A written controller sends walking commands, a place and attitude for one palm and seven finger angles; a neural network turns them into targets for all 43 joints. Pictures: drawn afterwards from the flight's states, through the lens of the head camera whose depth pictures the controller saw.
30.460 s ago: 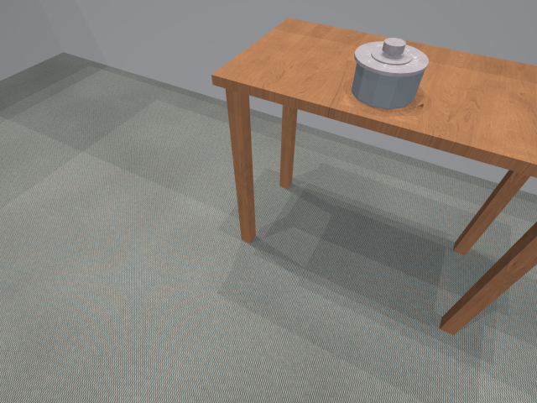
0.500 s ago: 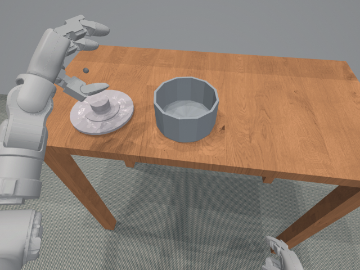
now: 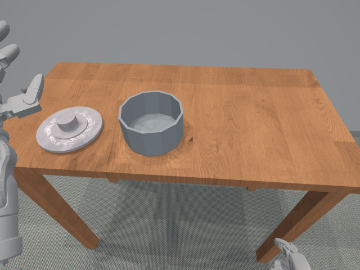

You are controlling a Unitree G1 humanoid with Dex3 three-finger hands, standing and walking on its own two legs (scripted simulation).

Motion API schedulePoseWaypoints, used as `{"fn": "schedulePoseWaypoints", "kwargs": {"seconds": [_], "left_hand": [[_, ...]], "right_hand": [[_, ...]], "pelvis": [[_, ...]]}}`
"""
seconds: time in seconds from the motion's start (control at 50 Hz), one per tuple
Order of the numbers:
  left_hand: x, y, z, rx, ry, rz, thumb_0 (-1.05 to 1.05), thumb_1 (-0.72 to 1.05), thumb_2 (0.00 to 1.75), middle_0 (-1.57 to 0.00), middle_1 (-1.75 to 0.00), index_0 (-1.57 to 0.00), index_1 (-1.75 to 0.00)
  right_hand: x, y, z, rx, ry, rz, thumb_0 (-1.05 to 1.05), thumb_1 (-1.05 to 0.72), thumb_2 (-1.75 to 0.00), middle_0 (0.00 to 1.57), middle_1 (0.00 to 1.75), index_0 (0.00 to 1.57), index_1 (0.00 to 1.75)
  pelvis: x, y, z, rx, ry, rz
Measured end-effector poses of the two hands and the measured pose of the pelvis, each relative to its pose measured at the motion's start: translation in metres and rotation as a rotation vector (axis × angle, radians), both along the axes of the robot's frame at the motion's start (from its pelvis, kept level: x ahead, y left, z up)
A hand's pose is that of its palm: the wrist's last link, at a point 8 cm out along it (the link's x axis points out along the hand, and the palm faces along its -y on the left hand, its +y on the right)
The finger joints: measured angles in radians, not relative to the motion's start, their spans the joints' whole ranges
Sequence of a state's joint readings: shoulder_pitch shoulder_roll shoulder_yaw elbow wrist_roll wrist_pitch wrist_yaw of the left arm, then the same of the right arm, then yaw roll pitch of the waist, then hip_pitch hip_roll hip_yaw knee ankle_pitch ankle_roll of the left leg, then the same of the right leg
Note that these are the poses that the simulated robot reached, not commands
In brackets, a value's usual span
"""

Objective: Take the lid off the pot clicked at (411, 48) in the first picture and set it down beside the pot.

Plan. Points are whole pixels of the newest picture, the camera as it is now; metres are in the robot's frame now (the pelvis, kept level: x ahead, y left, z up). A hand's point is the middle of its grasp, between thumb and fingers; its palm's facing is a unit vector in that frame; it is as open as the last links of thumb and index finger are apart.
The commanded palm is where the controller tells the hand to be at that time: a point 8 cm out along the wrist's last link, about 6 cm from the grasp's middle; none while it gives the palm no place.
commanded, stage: draw the hand back to the body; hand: left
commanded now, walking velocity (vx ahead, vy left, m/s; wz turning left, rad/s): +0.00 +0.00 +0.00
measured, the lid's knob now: (66, 120) +0.45 +0.34 +0.07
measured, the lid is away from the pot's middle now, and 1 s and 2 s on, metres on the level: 0.23 0.23 0.23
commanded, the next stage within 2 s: step back with the hand held close in 1.14 s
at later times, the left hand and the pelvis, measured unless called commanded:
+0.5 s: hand (15, 129) +0.24 +0.25 +0.26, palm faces +0.50 -0.83 -0.23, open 7.5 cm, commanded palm +0.18 +0.28 +0.26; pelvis -0.01 -0.02 +0.00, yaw +1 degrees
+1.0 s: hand out of the picture +0.17 +0.25 +0.25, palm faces +0.44 -0.84 -0.32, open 7.4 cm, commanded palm +0.11 +0.30 +0.25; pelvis -0.02 +0.01 +0.00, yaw +1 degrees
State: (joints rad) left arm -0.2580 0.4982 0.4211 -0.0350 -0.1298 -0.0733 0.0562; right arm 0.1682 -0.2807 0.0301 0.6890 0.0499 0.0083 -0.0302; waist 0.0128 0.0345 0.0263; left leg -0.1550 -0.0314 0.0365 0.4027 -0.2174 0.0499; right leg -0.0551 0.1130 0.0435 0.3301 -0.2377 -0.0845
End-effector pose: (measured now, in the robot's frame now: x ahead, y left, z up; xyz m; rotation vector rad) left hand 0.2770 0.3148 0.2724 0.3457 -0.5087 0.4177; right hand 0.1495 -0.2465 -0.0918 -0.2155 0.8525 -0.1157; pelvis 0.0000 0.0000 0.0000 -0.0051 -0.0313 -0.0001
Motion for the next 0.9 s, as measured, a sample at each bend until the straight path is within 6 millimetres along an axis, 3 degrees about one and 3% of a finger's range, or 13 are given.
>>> {"fn": "schedulePoseWaypoints", "kwargs": {"seconds": [0.16, 0.24, 0.32, 0.46, 0.56, 0.66, 0.78, 0.9], "left_hand": [[-0.031, -0.019, -0.001, 0.011, -0.017, 0.014, 0.01, 0.51, 0.91, -0.31, -0.40, -0.32, -0.41], [-0.043, -0.016, -0.003, 0.018, -0.002, 0.049, 0.01, 0.61, 0.90, -0.29, -0.37, -0.29, -0.38], [-0.058, -0.029, -0.004, 0.015, -0.027, 0.032, 0.01, 0.71, 0.90, -0.25, -0.35, -0.26, -0.35], [-0.075, -0.024, -0.006, 0.037, -0.016, 0.056, 0.01, 0.83, 0.90, -0.22, -0.31, -0.23, -0.32], [-0.089, -0.038, -0.007, 0.058, -0.025, 0.010, 0.01, 0.87, 0.90, -0.21, -0.30, -0.21, -0.31], [-0.102, -0.027, -0.005, 0.100, -0.022, 0.024, 0.01, 0.88, 0.90, -0.21, -0.30, -0.21, -0.31], [-0.117, -0.034, -0.013, 0.096, -0.005, -0.020, 0.01, 0.88, 0.90, -0.21, -0.30, -0.21, -0.30], [-0.135, -0.023, -0.010, 0.136, -0.014, -0.007, 0.01, 0.88, 0.90, -0.21, -0.30, -0.21, -0.31]], "right_hand": [[0.029, -0.005, 0.007, 0.016, -0.089, 0.038, 0.01, -0.91, -0.89, 0.19, 0.30, 0.20, 0.30], [0.036, -0.002, 0.010, 0.028, -0.114, 0.053, 0.01, -0.91, -0.89, 0.19, 0.30, 0.20, 0.30], [0.041, 0.002, 0.010, 0.039, -0.131, 0.076, 0.01, -0.91, -0.89, 0.20, 0.30, 0.20, 0.30], [0.036, 0.006, 0.009, 0.046, -0.119, 0.076, 0.01, -0.91, -0.89, 0.20, 0.30, 0.20, 0.30], [0.033, 0.010, 0.007, 0.046, -0.124, 0.075, 0.01, -0.91, -0.89, 0.20, 0.30, 0.20, 0.30], [0.027, 0.014, 0.008, 0.040, -0.114, 0.066, 0.01, -0.91, -0.89, 0.20, 0.30, 0.20, 0.30], [0.026, 0.024, 0.010, 0.037, -0.135, 0.074, 0.01, -0.91, -0.89, 0.20, 0.30, 0.20, 0.30], [0.026, 0.036, 0.016, 0.032, -0.151, 0.088, 0.01, -0.91, -0.89, 0.20, 0.30, 0.20, 0.30]], "pelvis": [[-0.003, -0.014, -0.001, 0.005, -0.013, 0.010], [-0.005, -0.021, -0.001, 0.006, -0.019, 0.010], [-0.007, -0.022, -0.001, 0.006, -0.027, 0.013], [-0.009, -0.024, -0.001, 0.005, -0.036, 0.011], [-0.010, -0.017, 0.000, 0.004, -0.044, 0.009], [-0.011, -0.014, 0.000, 0.001, -0.048, 0.009], [-0.013, -0.003, 0.001, -0.004, -0.055, 0.007], [-0.014, 0.005, 0.001, -0.010, -0.060, 0.007]]}}
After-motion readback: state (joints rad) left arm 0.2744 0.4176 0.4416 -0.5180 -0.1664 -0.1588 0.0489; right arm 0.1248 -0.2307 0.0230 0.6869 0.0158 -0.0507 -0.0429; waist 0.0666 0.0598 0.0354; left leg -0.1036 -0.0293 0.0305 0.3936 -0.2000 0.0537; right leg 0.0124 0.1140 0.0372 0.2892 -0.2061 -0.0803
